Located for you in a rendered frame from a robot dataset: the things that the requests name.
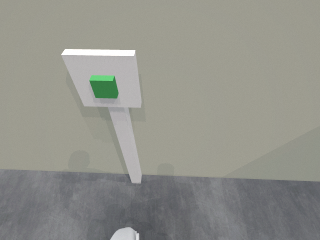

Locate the left robot thigh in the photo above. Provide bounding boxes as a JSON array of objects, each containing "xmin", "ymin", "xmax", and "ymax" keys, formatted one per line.
[{"xmin": 110, "ymin": 228, "xmax": 140, "ymax": 240}]

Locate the panel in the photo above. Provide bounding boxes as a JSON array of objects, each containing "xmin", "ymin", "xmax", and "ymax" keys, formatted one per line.
[{"xmin": 61, "ymin": 49, "xmax": 142, "ymax": 184}]

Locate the button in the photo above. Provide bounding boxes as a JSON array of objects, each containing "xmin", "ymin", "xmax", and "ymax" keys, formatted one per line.
[{"xmin": 89, "ymin": 75, "xmax": 119, "ymax": 99}]

